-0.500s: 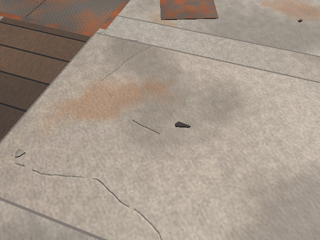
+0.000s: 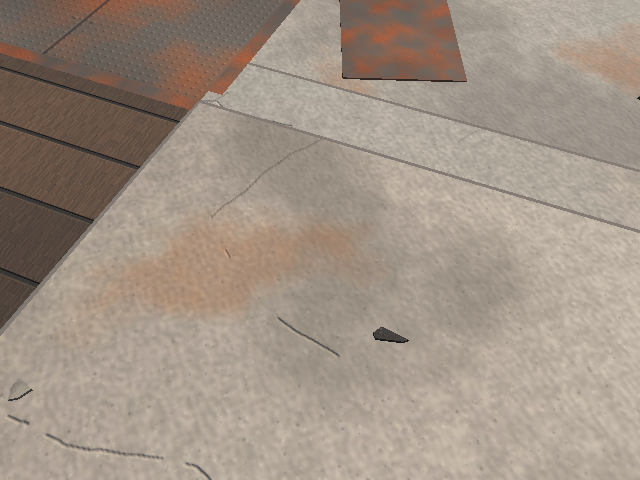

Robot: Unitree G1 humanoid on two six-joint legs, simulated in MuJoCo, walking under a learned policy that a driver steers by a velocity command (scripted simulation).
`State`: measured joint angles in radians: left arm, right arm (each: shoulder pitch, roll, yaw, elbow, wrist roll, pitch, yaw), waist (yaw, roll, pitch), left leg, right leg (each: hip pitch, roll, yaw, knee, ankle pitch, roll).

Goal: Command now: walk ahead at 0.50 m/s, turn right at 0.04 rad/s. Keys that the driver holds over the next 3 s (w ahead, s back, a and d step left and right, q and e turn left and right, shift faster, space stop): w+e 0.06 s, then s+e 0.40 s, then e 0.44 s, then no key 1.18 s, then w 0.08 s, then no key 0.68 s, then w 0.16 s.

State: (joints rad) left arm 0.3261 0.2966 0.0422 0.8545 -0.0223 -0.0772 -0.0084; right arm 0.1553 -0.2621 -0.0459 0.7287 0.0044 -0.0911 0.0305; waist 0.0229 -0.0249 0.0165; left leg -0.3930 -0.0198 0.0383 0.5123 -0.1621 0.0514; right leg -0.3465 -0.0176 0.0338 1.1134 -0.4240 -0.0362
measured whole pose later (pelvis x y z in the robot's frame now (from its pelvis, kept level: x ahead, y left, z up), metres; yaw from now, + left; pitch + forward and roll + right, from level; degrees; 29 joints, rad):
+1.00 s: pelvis +0.16 +0.05 +0.01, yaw -30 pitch +1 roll -2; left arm 0.23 0.35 0.11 0.66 -0.01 0.07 0.03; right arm 0.26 -0.26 -0.06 0.78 -0.01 0.01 -0.05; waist -0.03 -0.05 0.01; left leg -0.22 0.03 0.03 0.45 -0.25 0.02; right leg -0.56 0.10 0.14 1.17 -0.34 0.08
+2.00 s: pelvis +0.13 +0.03 +0.00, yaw -33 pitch -2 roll +0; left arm 0.23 0.23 0.03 0.89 0.01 0.01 0.03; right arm 0.22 -0.23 -0.04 1.01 0.00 0.00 -0.04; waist -0.02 -0.01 0.03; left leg -0.20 0.06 0.05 0.49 -0.26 -0.04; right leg -0.17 0.01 0.04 0.50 -0.30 0.00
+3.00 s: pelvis +0.16 +0.03 +0.00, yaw -33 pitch -1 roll +0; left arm 0.30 0.20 0.02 1.12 -0.02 -0.01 0.04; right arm 0.29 -0.21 -0.05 1.10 0.02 -0.01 -0.04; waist -0.01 0.00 0.01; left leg -0.20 0.02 0.04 0.57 -0.37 0.03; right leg -0.23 -0.02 0.00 0.70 -0.47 -0.03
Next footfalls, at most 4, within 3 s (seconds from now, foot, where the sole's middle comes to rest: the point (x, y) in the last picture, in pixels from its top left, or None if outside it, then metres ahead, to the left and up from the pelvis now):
0.36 right None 0.30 -0.12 -0.77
0.80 left None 0.24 0.13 -0.77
1.20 right None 0.08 -0.08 -0.77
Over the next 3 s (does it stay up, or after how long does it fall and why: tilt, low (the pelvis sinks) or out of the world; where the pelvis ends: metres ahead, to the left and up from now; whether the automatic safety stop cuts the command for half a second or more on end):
stays up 0.16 0.03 0.00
